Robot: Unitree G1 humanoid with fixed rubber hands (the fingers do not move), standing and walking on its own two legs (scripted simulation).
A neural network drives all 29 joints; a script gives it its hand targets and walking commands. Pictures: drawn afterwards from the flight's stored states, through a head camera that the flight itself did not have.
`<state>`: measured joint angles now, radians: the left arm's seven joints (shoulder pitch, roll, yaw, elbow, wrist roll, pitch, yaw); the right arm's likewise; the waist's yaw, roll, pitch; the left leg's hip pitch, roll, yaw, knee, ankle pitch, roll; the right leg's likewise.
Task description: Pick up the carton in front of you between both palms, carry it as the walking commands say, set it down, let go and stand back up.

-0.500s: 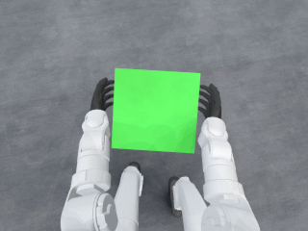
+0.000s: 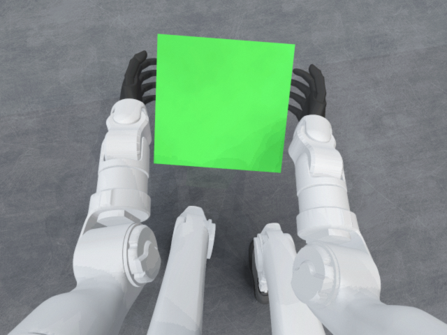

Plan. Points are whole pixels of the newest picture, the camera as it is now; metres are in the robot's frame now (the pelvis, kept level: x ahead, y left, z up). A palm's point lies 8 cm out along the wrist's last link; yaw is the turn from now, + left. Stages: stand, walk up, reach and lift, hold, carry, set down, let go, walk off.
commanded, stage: set down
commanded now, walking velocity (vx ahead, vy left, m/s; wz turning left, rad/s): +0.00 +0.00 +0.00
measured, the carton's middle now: (222, 109) +0.49 +0.08 -0.18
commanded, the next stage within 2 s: none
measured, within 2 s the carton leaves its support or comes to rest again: rests again in 1.58 s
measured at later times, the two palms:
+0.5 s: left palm (143, 109) +0.48 +0.26 -0.24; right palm (274, 121) +0.50 -0.04 -0.23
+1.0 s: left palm (147, 112) +0.50 +0.26 -0.32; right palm (266, 125) +0.52 -0.04 -0.32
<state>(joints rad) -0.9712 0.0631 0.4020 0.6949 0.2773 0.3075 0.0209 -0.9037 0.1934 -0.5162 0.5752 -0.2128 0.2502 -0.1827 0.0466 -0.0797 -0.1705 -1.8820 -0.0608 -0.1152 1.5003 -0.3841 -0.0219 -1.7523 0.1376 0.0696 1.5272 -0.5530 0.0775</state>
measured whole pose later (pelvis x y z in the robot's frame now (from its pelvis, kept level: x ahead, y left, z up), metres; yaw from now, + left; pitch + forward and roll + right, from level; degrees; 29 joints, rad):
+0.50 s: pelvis -0.02 +0.00 -0.11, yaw -3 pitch +46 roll -8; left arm -1.28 0.23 0.36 0.85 0.22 0.31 0.01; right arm -1.21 0.09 -0.50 0.71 -0.15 0.24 -0.25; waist 0.09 -0.10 0.04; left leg -2.22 -0.08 -0.14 1.86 -0.43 -0.05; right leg -2.08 0.20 0.05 1.89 -0.62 0.11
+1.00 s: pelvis -0.02 +0.00 -0.16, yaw -5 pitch +40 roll -5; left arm -1.43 0.37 0.30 1.01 0.10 0.27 -0.05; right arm -1.37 -0.02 -0.36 0.86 -0.04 0.22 -0.26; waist 0.14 -0.10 0.27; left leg -2.27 -0.02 -0.09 2.07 -0.50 -0.02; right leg -2.15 0.26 0.07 2.10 -0.67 0.14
